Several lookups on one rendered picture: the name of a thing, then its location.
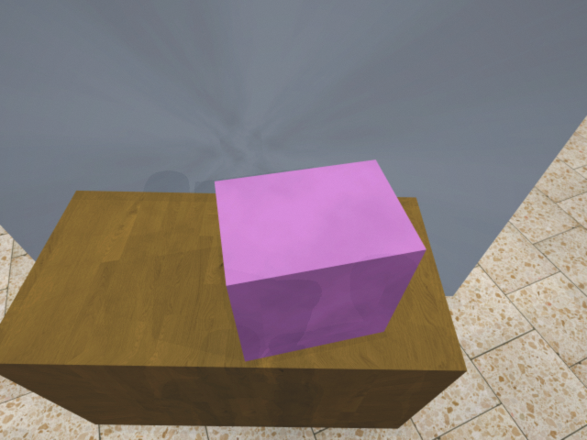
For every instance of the carton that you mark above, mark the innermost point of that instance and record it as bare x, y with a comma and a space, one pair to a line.
314, 256

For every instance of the pedestal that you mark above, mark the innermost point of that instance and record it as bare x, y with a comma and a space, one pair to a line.
125, 319

